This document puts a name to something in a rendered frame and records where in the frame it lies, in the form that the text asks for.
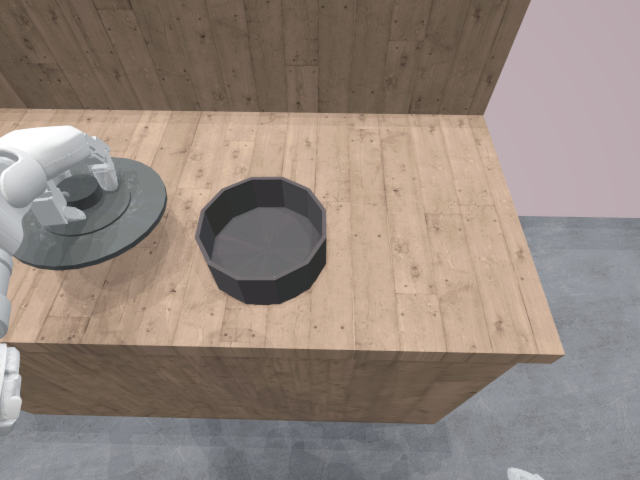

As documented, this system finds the table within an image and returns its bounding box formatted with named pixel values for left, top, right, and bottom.
left=0, top=0, right=565, bottom=424

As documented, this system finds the lid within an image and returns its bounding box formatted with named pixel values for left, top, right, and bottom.
left=13, top=157, right=167, bottom=271

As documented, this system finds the knob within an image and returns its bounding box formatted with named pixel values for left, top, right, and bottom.
left=56, top=174, right=103, bottom=211

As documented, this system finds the left robot hand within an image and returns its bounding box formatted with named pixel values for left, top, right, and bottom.
left=0, top=126, right=118, bottom=226

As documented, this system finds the pot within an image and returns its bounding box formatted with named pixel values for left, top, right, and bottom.
left=195, top=177, right=326, bottom=305

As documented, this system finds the left robot upper arm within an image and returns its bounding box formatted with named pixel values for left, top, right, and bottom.
left=0, top=343, right=22, bottom=437

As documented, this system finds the robot left forearm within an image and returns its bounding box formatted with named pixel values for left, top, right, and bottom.
left=0, top=145, right=47, bottom=339

